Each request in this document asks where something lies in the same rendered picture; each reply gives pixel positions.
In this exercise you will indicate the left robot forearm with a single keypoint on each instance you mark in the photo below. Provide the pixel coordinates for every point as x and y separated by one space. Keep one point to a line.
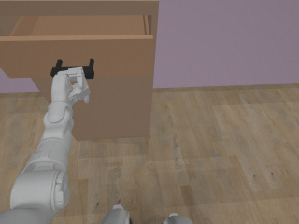
54 146

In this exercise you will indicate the drawer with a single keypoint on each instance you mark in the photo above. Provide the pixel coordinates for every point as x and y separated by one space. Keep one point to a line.
120 45

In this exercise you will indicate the cabinet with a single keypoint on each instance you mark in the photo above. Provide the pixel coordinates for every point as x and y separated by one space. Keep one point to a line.
119 106

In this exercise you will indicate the handle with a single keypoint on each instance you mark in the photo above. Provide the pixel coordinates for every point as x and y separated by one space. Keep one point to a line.
88 70

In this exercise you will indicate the left robot upper arm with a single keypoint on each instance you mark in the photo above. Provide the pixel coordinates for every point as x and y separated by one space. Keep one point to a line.
37 197

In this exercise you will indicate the robot left thigh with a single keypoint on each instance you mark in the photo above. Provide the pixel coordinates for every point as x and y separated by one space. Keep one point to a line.
116 216

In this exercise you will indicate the robot left hand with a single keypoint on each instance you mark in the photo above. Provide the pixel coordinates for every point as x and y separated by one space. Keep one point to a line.
62 89

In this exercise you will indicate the robot left shin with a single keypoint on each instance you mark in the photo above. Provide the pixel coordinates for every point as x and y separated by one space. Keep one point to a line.
117 206

